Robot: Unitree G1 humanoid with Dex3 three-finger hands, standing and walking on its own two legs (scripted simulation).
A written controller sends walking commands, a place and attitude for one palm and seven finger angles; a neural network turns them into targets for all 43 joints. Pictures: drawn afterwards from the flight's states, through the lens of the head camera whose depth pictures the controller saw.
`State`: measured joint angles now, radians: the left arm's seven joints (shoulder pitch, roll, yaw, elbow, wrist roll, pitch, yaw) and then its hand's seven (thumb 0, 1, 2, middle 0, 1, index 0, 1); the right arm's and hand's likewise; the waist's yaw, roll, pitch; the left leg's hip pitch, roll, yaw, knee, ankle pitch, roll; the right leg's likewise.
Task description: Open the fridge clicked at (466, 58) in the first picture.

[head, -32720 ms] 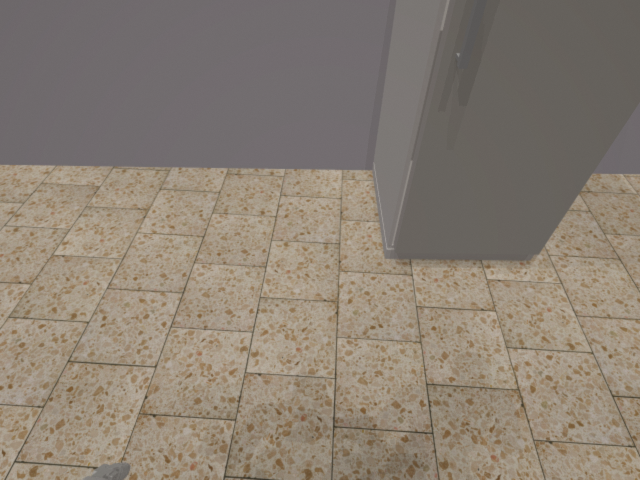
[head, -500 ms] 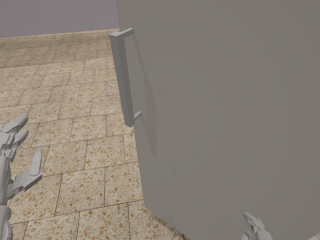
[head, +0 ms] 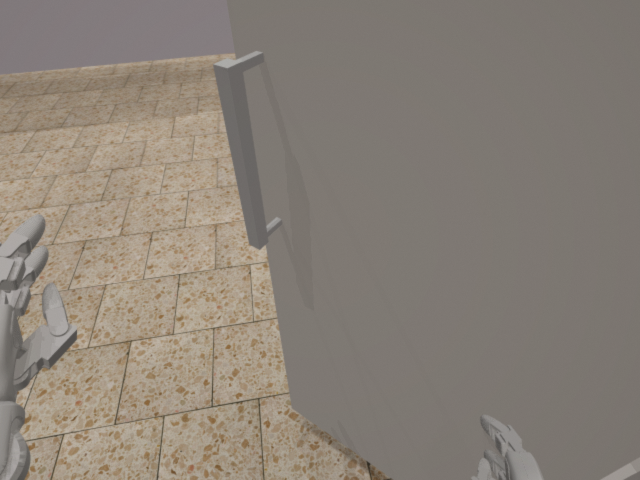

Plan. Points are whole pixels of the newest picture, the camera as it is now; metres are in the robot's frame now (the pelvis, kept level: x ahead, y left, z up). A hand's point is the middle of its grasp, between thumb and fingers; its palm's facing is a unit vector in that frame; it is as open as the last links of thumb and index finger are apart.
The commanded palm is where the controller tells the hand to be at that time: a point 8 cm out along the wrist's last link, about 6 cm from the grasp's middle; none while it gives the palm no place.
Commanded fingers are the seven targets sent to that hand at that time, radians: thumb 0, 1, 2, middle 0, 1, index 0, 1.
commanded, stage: step back with the hand held close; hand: left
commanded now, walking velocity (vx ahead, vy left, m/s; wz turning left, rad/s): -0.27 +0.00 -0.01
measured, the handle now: (256, 162) +0.43 +0.15 +0.20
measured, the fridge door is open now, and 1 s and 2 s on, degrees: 42 42 42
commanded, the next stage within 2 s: stop stepping back and stand still in 1.14 s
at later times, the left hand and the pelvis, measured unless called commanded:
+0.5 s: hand (28, 367) +0.15 +0.29 +0.16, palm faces +0.45 -0.75 -0.49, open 7.4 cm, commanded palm +0.10 +0.32 +0.18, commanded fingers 0.00 0.90 0.90 -0.20 -0.30 -0.20 -0.30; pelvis -0.05 +0.02 -0.01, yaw -1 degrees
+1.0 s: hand out of the picture +0.09 +0.32 +0.18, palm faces +0.43 -0.76 -0.48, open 7.4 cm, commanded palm +0.03 +0.34 +0.18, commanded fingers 0.00 0.90 0.90 -0.20 -0.30 -0.20 -0.30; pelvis -0.12 +0.05 +0.00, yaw -2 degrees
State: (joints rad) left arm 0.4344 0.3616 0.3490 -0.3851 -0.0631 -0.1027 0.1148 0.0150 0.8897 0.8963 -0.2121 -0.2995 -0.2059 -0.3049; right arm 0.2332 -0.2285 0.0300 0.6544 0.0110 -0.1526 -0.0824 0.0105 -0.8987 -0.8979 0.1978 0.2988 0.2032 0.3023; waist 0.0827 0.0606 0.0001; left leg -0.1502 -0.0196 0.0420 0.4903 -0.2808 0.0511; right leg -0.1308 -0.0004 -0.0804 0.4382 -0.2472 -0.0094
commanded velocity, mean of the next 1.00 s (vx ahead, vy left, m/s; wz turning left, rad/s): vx -0.31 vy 0.00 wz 0.01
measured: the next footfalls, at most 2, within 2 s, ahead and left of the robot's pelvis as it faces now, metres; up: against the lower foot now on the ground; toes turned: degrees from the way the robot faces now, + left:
right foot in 1.08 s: -0.17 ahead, -0.12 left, +0.00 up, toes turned -5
left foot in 1.34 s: -0.13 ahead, +0.14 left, +0.00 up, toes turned -2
